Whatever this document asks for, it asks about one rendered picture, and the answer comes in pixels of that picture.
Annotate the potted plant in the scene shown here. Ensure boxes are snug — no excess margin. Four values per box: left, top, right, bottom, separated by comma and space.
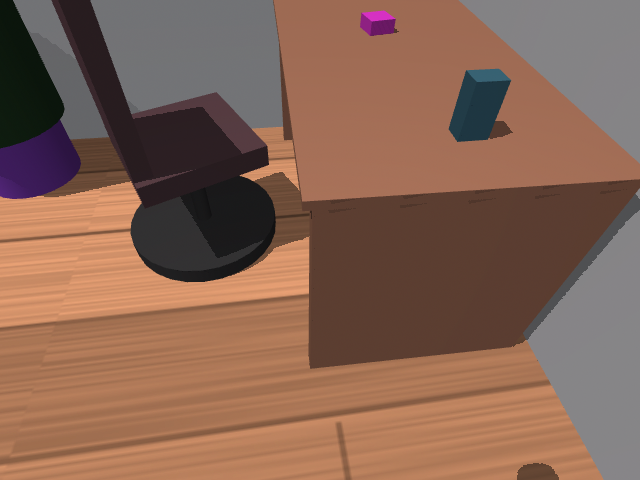
0, 0, 81, 199

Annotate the desk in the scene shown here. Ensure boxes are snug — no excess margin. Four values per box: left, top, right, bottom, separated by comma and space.
273, 0, 640, 369

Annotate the office chair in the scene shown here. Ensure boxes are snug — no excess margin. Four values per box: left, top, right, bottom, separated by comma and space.
51, 0, 276, 282

